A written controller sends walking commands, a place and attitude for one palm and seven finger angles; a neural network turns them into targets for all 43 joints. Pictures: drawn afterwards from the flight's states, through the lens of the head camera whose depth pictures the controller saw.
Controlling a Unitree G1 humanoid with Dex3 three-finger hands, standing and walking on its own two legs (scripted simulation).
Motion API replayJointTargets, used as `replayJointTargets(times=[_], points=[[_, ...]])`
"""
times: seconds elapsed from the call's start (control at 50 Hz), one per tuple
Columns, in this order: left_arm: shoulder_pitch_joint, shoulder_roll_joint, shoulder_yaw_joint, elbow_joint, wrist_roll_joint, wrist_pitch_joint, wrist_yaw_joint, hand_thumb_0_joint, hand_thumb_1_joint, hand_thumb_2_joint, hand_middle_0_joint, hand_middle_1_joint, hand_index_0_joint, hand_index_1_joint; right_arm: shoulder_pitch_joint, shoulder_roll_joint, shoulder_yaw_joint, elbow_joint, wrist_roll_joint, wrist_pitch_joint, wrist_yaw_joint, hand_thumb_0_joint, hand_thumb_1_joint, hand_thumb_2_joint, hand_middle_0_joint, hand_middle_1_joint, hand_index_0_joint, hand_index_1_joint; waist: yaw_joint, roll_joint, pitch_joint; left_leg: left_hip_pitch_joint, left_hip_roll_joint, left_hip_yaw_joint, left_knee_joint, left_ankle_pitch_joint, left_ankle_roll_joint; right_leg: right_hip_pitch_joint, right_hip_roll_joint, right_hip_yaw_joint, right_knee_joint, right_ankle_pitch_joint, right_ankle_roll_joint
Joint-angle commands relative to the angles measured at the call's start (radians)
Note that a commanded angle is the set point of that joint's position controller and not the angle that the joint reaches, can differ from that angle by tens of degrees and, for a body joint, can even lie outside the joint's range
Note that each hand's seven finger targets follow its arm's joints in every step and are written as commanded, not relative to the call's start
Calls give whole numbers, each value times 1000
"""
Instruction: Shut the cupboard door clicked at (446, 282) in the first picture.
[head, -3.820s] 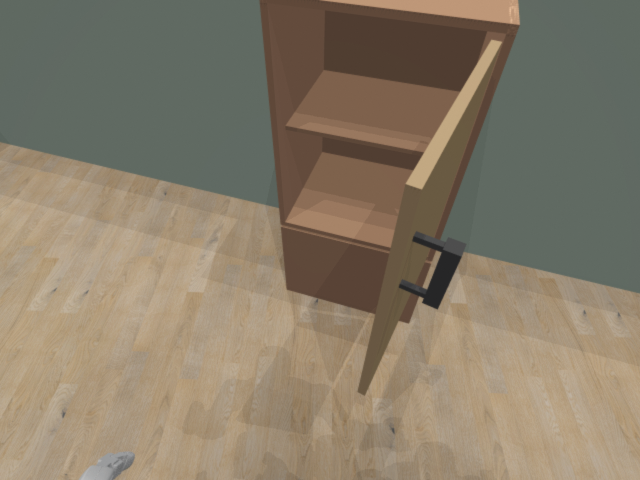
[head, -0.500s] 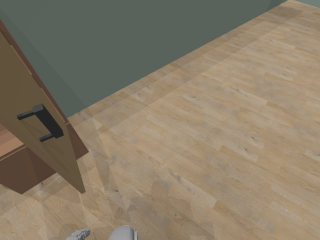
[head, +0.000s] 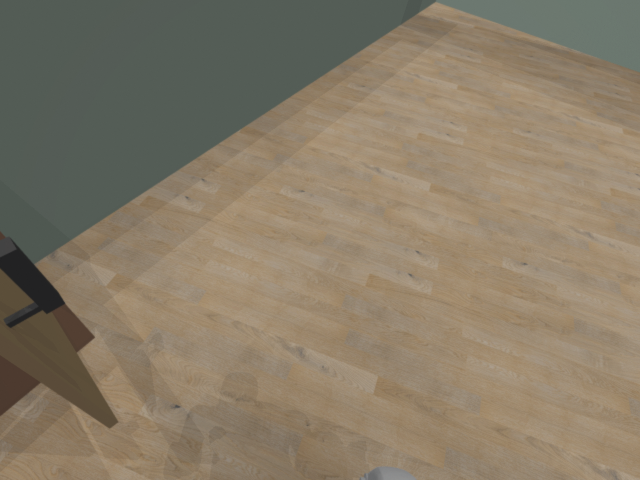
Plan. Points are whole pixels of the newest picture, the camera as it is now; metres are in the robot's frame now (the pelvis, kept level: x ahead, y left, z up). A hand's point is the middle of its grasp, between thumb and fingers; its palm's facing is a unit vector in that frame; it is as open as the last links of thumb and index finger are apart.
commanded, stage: walk around to get in front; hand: left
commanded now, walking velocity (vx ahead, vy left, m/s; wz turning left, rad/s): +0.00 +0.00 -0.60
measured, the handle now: (10, 288) +0.30 +0.40 +0.04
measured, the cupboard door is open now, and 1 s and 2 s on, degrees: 80 80 80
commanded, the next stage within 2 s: none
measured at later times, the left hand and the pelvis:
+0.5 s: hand out of the picture +0.12 +0.10 -0.15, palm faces -0.22 -0.95 -0.23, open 7.4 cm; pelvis +0.03 -0.07 +0.00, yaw -17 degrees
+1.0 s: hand (268, 332) +0.37 +0.11 -0.17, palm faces -0.44 -0.87 -0.21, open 7.4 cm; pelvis +0.24 -0.06 +0.00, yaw -33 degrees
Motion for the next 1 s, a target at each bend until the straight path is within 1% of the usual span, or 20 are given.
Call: replayJointTargets(times=[0.0, 0.08, 0.14, 0.16, 0.18, 0.2, 0.22, 0.24, 0.28, 0.34, 0.64, 0.68, 0.72, 0.74, 0.76, 0.78, 0.82, 0.86, 0.92, 0.98], points=[[-103, 20, -4, -106, -8, -31, -6, 0, 900, 900, -200, -300, -200, -300, 72, -213, -77, -33, -9, -19, -10, 0, -900, -900, 200, 300, 200, 300, -64, 211, -64, 144, 266, -138, -146, 320, 109, -42, -28, -55, -175, -53, 4], [-105, 9, -12, -105, -10, -44, -3, 0, 900, 900, -200, -300, -200, -300, 75, -234, -91, -10, -12, -13, -1, 0, -900, -900, 200, 300, 200, 300, -70, 251, -96, 137, 285, -91, -79, 385, 96, 62, -3, -104, -350, -63, -19], [-17, 28, -7, -79, -11, -59, 3, 0, 900, 900, -200, -300, -200, -300, 53, -237, -93, -8, -9, -8, 7, 0, -900, -900, 200, 300, 200, 300, -17, 205, -153, 71, 273, -10, 52, 294, 24, 254, 13, -126, -586, 113, -50], [40, 76, 0, -60, -5, -69, 8, 0, 900, 900, -200, -300, -200, -300, 64, -210, -87, -9, -3, -5, 15, 0, -900, -900, 200, 300, 200, 300, 14, 101, -188, -51, 239, 31, 190, 123, -31, 423, -32, -66, -702, 173, -77], [110, 194, 20, -43, 4, -84, 20, 0, 900, 900, -200, -300, -200, -300, 46, -127, -64, -50, 1, 1, 23, 0, -900, -900, 200, 300, 200, 300, 63, -246, -194, -338, 104, 73, 420, -322, -93, 577, -274, 295, -829, 151, -168], [147, 250, 32, -33, -11, -75, 34, 0, 900, 900, -200, -300, -200, -300, -41, -130, -56, -98, -10, 9, 22, 0, -900, -900, 200, 300, 200, 300, 101, -321, -154, -490, 36, -52, 597, -418, -106, 537, -390, 493, -878, 143, -255], [135, 223, 30, -39, -15, -73, 43, 0, 900, 900, -200, -300, -200, -300, -78, -156, -61, -105, -10, 14, 23, 0, -900, -900, 200, 300, 200, 300, 93, -211, -105, -522, 58, -148, 649, -321, -90, 496, -369, 426, -917, -55, -271], [89, 202, 33, -45, -14, -81, 46, 0, 900, 900, -200, -300, -200, -300, -97, -154, -62, -98, -9, 11, 28, 0, -900, -900, 200, 300, 200, 300, 78, -281, -65, -558, 62, -163, 676, -232, -85, 473, -314, 443, -949, -136, -249], [50, 121, 2, -45, -18, -101, 45, 0, 900, 900, -200, -300, -200, -300, -104, -175, -73, -65, -20, 0, 39, 0, -900, -900, 200, 300, 200, 300, 43, -118, 6, -507, 73, -174, 665, -78, -95, 387, -239, 334, -920, -32, -224], [60, 110, -7, -38, -17, -126, 34, 0, 900, 900, -200, -300, -200, -300, -31, -146, -73, -28, -20, 0, 43, 0, -900, -900, 200, 300, 200, 300, 5, -72, 0, -446, 55, -151, 615, 7, -119, 357, -181, 238, -909, 142, -213], [234, 96, -14, 47, -2, -156, 54, 0, 900, 900, -200, -300, -200, -300, -242, -110, -52, -135, -4, -51, 49, 0, -900, -900, 200, 300, 200, 300, 60, -90, 19, -440, 0, -159, 293, 8, -96, 480, -182, 361, -839, 431, -263], [208, 104, -8, 47, 0, -153, 57, 0, 900, 900, -200, -300, -200, -300, -208, -110, -53, -130, 2, -60, 46, 0, -900, -900, 200, 300, 200, 300, 39, -98, 16, -299, -20, -153, 194, -27, -76, 422, -183, 366, -794, 481, -252], [141, 114, -1, 40, -9, -157, 53, 0, 900, 900, -200, -300, -200, -300, -7, -141, -61, -67, 0, -72, 28, 0, -900, -900, 200, 300, 200, 300, -66, -59, -61, 18, -69, -125, 20, 68, -56, 311, -98, 296, -608, 592, -205], [156, 81, 0, 38, -18, -158, 46, 0, 900, 900, -200, -300, -200, -300, 154, -207, -74, -13, -4, -78, 10, 0, -900, -900, 200, 300, 200, 300, -119, 31, -174, 288, -4, -170, -18, 89, -43, 207, -21, 246, -398, 522, -170], [204, 11, -6, 32, -31, -154, 32, 0, 900, 900, -200, -300, -200, -300, 283, -333, -104, 24, -15, -82, 3, 0, -900, -900, 200, 300, 200, 300, -148, 343, -294, 507, 303, -528, -55, 47, 26, -24, 110, 96, -73, 36, -109], [212, 14, -12, 24, -29, -152, 28, 0, 900, 900, -200, -300, -200, -300, 293, -338, -90, 22, -7, -71, 2, 0, -900, -900, 200, 300, 200, 300, -126, 369, -285, 447, 420, -715, -206, -80, 74, -121, 107, 83, 108, -173, -98], [154, 18, -3, 34, -8, -134, 21, 0, 900, 900, -200, -300, -200, -300, 110, -225, -67, -17, -6, -69, 4, 0, -900, -900, 200, 300, 200, 300, -67, 241, -80, 144, 360, -605, -310, -346, 56, -139, 2, 69, 199, -44, -99], [123, 8, -2, 44, 2, -119, -2, 0, 900, 900, -200, -300, -200, -300, 36, -138, -39, -17, -7, -81, 3, 0, -900, -900, 200, 300, 200, 300, -19, 168, 31, -29, 283, -424, -320, -241, 28, -106, -56, 39, 175, 63, -93], [155, -44, -6, 55, 5, -92, -4, 0, 900, 900, -200, -300, -200, -300, 72, -111, -36, 21, -6, -97, -2, 0, -900, -900, 200, 300, 200, 300, 12, 154, 7, -21, 225, -227, -304, -34, 21, -107, -55, 21, 148, 158, -77], [106, -50, 0, 33, 7, -81, -6, 0, 900, 900, -200, -300, -200, -300, 119, -91, -43, 52, -4, -105, -3, 0, -900, -900, 200, 300, 200, 300, 14, 136, 24, 23, 223, -160, -321, 45, 40, -196, -74, 19, 119, 243, -62]])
